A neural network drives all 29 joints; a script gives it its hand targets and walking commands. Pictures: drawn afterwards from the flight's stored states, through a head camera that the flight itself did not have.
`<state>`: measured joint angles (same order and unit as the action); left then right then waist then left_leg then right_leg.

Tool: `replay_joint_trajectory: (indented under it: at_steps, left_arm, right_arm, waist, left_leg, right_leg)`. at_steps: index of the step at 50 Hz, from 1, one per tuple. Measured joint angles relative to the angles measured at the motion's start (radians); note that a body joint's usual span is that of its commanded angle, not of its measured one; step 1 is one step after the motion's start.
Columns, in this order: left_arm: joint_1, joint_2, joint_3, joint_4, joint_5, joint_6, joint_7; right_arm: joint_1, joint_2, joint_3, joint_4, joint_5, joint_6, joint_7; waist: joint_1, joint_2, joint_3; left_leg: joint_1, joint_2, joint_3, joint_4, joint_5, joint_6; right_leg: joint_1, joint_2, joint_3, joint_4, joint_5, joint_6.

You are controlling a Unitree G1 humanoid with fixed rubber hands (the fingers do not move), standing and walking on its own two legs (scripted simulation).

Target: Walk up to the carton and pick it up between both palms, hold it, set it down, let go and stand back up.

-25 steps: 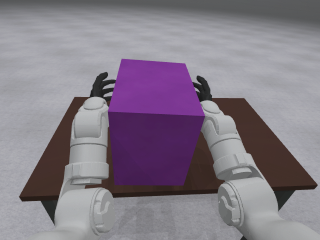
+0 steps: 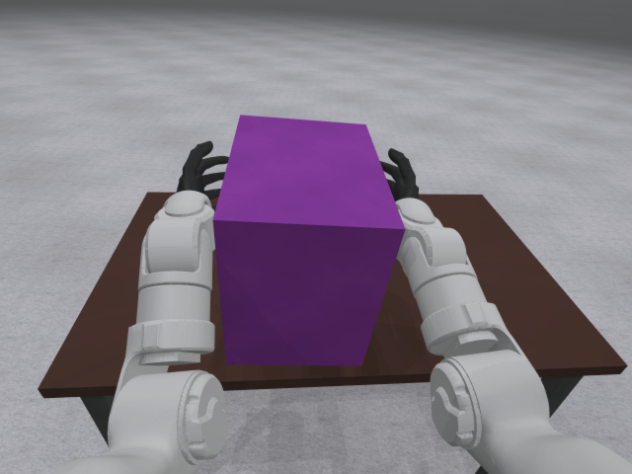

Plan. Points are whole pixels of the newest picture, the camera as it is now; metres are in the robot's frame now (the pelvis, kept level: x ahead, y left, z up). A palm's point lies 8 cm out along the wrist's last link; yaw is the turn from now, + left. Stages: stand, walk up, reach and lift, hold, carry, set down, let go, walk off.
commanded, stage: hold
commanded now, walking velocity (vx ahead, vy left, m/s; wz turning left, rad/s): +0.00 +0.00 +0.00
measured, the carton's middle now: (299, 238) +0.35 +0.02 +0.19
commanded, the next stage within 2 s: set down in 0.64 s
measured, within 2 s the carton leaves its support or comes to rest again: neither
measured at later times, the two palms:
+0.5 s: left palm (194, 203) +0.36 +0.15 +0.23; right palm (401, 207) +0.37 -0.11 +0.22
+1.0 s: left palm (198, 184) +0.38 +0.14 +0.25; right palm (403, 203) +0.38 -0.12 +0.23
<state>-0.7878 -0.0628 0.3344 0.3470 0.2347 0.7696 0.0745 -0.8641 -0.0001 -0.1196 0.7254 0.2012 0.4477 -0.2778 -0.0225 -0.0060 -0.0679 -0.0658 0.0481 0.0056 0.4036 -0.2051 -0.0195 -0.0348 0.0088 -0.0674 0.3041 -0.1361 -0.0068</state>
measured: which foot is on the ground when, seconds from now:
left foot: down 0.00-1.00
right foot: down 0.00-1.00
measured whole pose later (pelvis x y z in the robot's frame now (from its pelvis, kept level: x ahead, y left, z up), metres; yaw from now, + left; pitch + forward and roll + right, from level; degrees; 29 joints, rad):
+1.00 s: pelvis +0.00 +0.00 +0.00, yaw +0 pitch -9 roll -1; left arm -0.86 -0.06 0.37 0.42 0.34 0.60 -0.02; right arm -0.86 0.02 -0.17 0.77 0.03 0.25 -0.22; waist -0.02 -0.01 -0.02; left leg -0.04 0.05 0.00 0.40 -0.21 -0.02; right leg -0.01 0.01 -0.07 0.30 -0.14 -0.01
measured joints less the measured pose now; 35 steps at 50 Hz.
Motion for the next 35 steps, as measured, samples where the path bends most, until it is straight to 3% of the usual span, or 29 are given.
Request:
replay_joint_trajectory:
  at_steps: [35]
  left_arm:
    - [0.003,0.000,0.000,0.000,0.000,0.000,-0.002]
  right_arm:
    - [0.000,0.000,0.000,0.000,0.000,0.003,0.000]
  waist:
    - [0.000,0.000,0.000]
  left_leg:
    - [0.002,0.000,0.000,0.000,0.000,0.000]
  right_leg:
    - [0.002,0.000,0.000,0.000,0.000,0.000]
